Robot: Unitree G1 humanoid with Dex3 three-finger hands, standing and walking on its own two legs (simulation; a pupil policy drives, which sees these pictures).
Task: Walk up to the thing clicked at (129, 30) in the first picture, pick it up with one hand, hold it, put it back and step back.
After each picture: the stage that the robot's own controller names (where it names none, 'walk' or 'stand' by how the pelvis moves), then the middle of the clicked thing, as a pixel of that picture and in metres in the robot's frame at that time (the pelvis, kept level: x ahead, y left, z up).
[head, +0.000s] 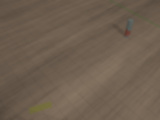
stand; (128, 28) +1.67 -0.59 -0.65
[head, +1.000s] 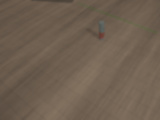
walk; (101, 30) +1.63 -0.11 -0.63
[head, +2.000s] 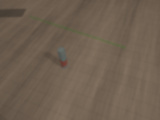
walk; (62, 58) +1.06 +0.27 -0.65
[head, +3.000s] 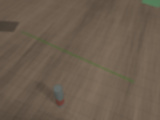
walk; (59, 96) +0.65 +0.21 -0.63
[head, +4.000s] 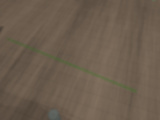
walk; out of the picture +0.41 +0.20 -0.63
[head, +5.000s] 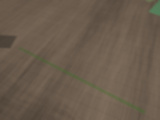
stand; out of the picture +0.36 +0.19 -0.65
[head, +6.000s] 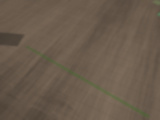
stand; out of the picture +0.37 +0.17 -0.66
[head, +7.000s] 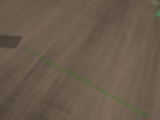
stand; out of the picture +0.36 +0.16 -0.66
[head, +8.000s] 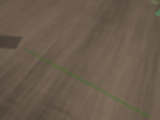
stand; out of the picture +0.36 +0.17 -0.66
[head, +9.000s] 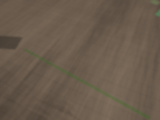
stand; out of the picture +0.34 +0.17 -0.66
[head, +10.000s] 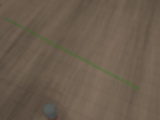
go down; (51, 113) +0.38 +0.18 -0.59
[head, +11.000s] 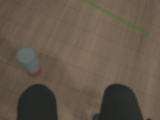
go down; (31, 64) +0.43 +0.23 -0.26
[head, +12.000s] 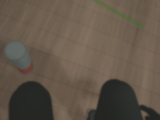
close in; (21, 60) +0.42 +0.24 -0.23
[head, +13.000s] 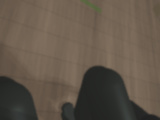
close; out of the picture +0.40 +0.28 -0.16
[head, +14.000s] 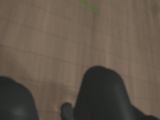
lift; out of the picture +0.39 +0.28 -0.15
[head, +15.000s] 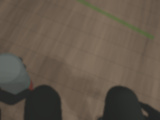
lift; (17, 81) +0.32 +0.23 -0.03
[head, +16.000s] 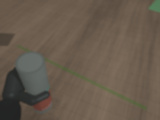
hold; (37, 87) +0.32 +0.16 +0.07
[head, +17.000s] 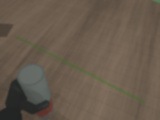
hold; (39, 95) +0.31 +0.16 +0.01
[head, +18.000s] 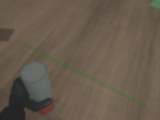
crouch; (41, 93) +0.31 +0.15 +0.03
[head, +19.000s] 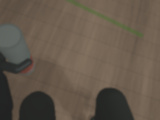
crouch; (18, 55) +0.43 +0.20 -0.07
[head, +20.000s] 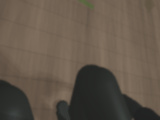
lower; out of the picture +0.40 +0.29 -0.17
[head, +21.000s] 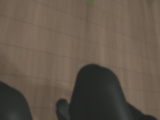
lower; out of the picture +0.42 +0.30 -0.16
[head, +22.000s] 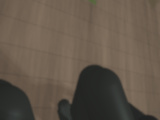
lower; out of the picture +0.40 +0.30 -0.16
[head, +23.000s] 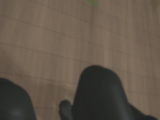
lower; out of the picture +0.39 +0.30 -0.16
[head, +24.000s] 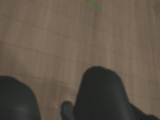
loosen; out of the picture +0.38 +0.27 -0.16
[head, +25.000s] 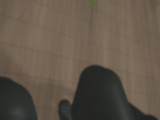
withdraw; out of the picture +0.38 +0.28 -0.16
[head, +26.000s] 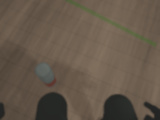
walk; (47, 76) +0.42 +0.21 -0.36
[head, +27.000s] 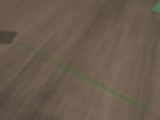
stand; out of the picture +0.36 +0.16 -0.60
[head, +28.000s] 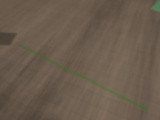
stand; out of the picture +0.35 +0.18 -0.60
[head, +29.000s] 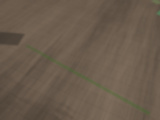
stand; out of the picture +0.36 +0.16 -0.64
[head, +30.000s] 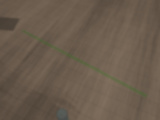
walk; (63, 119) +0.40 +0.14 -0.63
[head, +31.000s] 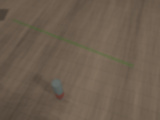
walk; (58, 90) +0.59 +0.22 -0.62
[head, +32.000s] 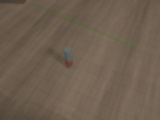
walk; (68, 58) +0.92 +0.15 -0.62
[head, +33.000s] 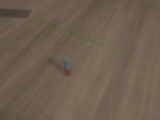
stand; (67, 66) +0.98 +0.16 -0.64
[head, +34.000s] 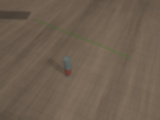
stand; (67, 67) +0.99 +0.17 -0.66
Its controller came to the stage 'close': yes
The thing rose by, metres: 0.68
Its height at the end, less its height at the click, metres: +0.00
